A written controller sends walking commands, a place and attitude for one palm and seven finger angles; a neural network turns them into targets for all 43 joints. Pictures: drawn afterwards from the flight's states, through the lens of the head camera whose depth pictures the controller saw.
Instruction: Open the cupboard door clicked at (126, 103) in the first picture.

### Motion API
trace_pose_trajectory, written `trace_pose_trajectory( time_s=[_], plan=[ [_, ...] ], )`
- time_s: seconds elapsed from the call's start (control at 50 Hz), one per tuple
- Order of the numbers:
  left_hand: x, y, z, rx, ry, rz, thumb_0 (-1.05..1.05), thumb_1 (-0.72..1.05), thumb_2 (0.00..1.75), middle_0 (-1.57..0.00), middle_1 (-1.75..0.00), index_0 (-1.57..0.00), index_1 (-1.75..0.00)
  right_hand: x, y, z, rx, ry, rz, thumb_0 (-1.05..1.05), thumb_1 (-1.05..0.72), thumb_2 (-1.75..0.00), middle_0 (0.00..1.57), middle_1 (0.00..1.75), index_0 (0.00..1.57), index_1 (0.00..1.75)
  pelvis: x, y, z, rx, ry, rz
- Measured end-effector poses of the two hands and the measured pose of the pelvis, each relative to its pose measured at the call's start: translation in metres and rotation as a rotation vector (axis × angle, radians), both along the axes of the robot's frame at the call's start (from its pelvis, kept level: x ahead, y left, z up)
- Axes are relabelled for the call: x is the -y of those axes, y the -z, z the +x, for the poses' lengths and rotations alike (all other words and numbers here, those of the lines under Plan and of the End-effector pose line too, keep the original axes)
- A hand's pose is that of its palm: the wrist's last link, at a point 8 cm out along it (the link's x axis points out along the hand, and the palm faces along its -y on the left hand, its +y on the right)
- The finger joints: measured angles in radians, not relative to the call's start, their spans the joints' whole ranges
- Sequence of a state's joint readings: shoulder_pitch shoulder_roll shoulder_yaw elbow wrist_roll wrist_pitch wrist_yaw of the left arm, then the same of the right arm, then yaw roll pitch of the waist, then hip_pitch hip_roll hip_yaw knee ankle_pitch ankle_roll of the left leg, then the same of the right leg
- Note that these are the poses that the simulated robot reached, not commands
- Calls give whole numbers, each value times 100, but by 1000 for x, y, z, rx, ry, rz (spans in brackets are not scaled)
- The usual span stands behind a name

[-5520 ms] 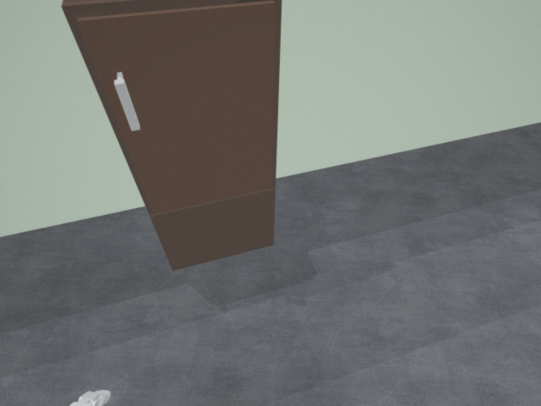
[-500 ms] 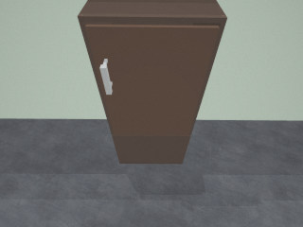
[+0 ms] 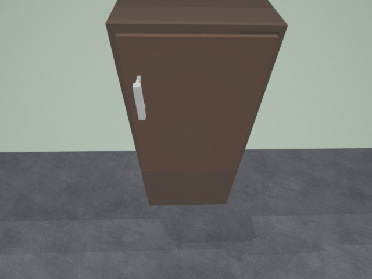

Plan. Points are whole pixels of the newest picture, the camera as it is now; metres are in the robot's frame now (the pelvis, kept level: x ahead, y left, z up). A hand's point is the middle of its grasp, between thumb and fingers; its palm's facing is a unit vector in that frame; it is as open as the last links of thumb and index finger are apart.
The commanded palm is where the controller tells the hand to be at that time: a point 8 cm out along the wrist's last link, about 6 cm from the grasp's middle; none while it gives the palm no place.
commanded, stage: raise the hand with hooked fingers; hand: left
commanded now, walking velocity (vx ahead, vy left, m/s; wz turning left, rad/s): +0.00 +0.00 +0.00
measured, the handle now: (140, 98) +0.58 +0.17 +0.06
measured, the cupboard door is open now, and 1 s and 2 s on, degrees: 0 0 0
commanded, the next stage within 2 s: none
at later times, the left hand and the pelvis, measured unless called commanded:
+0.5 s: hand out of the picture +0.12 +0.21 -0.06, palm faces +0.22 -0.97 -0.03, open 8.9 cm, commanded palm +0.12 +0.25 -0.03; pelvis -0.05 -0.04 -0.08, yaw +3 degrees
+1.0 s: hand (76, 240) +0.19 +0.24 +0.00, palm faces +0.11 -0.99 -0.07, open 11.9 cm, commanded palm +0.16 +0.28 +0.02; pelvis -0.04 -0.02 -0.06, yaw +2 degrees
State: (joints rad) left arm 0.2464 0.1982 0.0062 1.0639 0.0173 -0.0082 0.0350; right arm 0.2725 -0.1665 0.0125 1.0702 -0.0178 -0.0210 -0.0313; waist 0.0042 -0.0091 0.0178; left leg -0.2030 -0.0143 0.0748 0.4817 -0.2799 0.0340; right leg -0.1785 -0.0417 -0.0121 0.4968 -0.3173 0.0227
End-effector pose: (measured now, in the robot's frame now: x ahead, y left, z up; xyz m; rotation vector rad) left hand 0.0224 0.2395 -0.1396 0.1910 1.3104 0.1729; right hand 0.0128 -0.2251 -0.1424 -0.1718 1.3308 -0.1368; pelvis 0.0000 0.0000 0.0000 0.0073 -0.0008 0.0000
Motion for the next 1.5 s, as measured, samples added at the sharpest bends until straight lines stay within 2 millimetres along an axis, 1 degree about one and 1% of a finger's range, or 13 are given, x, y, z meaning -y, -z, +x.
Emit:
trace_pose_trajectory(
  time_s=[0.06,0.18,0.26,0.32,0.42,0.48,0.54,0.62,0.74,0.92,1.08,1.3,1.5],
  plan=[
    [-1,-6,8,44,-50,-4,1,91,89,-19,-30,-20,-30,1,-2,0,15,11,0,1,-93,-90,20,30,20,30,-1,1,-2,-9,-5,-7],
    [-6,-114,116,812,-84,69,2,87,88,-20,-33,-20,-32,17,-21,50,383,-11,-46,2,-92,-90,20,30,20,30,5,7,-9,-40,-30,9],
    [-1,-153,151,1171,7,21,1,81,85,-20,-37,-21,-36,31,-32,95,582,-48,-58,2,-91,-90,20,30,20,30,14,21,-22,-108,-24,2],
    [4,-141,143,1301,87,-60,0,75,83,-21,-40,-21,-40,44,-40,125,697,-99,-74,1,-91,-90,20,30,20,30,24,39,-32,-159,-17,6],
    [-1,-90,90,1211,71,-111,1,64,78,-22,-47,-22,-47,58,-42,160,812,-202,-115,1,-91,-90,20,30,20,30,37,68,-44,-204,-32,-4],
    [-12,-82,64,1198,-2,-54,1,57,75,-22,-52,-23,-52,58,-36,170,831,-243,-124,1,-91,-90,20,30,20,30,43,79,-48,-208,-49,-23],
    [-17,-101,62,1306,-4,11,2,50,72,-23,-56,-23,-56,51,-24,170,817,-267,-114,1,-91,-90,20,30,20,30,46,85,-50,-206,-63,-43],
    [-8,-129,90,1426,129,-22,1,40,68,-23,-62,-23,-62,38,-6,154,769,-254,-71,1,-91,-90,20,30,20,30,49,87,-54,-198,-71,-61],
    [-8,-131,143,1235,224,-164,1,26,62,-24,-71,-25,-71,32,7,108,655,-136,-22,2,-90,-90,20,30,20,30,46,73,-53,-191,-49,-47],
    [-48,-154,136,1286,61,-14,1,6,53,-26,-85,-26,-84,49,-1,66,531,-84,-86,2,-90,-90,20,30,20,30,29,56,-42,-195,-29,-33],
    [-47,-144,153,1271,150,-117,0,-13,45,-27,-97,-27,-96,45,-18,85,571,-118,-148,2,-90,-90,20,30,20,30,13,52,-42,-183,-36,-46],
    [-81,-184,173,1332,94,-61,0,-38,34,-29,-113,-29,-113,0,-46,131,710,-169,-65,2,-90,-90,20,30,20,30,1,39,-32,-147,-41,-52],
    [-92,-195,186,1319,95,-67,-1,-48,30,-30,-119,-30,-119,-8,-46,132,671,-195,-56,1,-90,-90,20,30,20,30,0,32,-30,-125,-44,-51]
  ],
)
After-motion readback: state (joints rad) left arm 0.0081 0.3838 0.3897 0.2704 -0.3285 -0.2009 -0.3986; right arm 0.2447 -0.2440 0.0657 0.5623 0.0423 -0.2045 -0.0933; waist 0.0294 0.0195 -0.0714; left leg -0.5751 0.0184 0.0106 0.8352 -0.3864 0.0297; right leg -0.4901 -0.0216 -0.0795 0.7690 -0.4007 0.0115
